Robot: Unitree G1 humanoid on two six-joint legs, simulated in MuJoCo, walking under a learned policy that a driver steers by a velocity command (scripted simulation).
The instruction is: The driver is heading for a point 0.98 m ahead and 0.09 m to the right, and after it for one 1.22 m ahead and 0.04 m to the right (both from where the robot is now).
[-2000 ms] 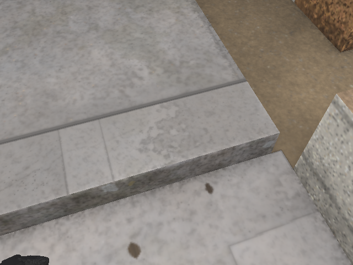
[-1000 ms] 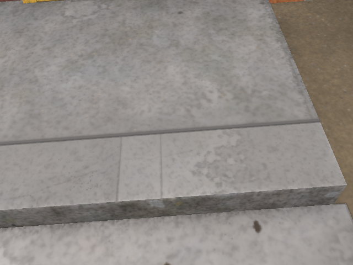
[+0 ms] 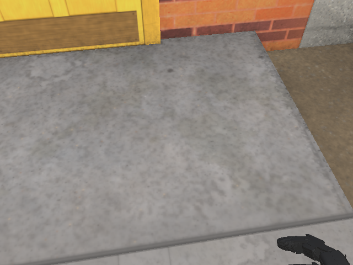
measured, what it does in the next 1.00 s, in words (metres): climbs, turning right: left foot 0.15 m higher, then right foot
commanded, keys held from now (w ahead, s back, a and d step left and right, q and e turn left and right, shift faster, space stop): w+e+shift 0.38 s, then e+shift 0.02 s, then shift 0.56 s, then q+shift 0.04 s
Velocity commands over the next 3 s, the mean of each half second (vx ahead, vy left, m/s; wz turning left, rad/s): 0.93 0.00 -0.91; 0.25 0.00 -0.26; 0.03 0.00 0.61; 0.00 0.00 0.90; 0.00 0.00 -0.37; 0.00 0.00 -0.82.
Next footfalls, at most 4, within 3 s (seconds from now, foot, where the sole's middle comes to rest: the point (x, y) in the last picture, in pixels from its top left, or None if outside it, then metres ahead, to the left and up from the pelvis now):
0.20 left None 0.40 0.16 -0.61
0.58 right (226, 192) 0.71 -0.12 -0.61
0.90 left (187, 147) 0.91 0.03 -0.61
1.66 left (162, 158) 0.85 0.13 -0.61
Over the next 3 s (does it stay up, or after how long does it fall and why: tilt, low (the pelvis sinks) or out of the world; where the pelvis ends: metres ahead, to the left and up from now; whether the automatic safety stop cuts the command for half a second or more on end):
stays up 0.78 -0.05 0.16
